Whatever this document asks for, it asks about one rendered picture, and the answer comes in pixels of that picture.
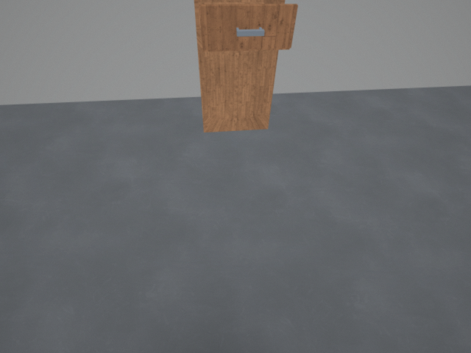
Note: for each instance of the cabinet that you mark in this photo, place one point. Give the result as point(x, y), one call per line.
point(236, 86)

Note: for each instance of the handle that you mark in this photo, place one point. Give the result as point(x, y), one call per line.
point(250, 32)

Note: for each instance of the drawer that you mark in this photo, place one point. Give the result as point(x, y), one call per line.
point(219, 23)

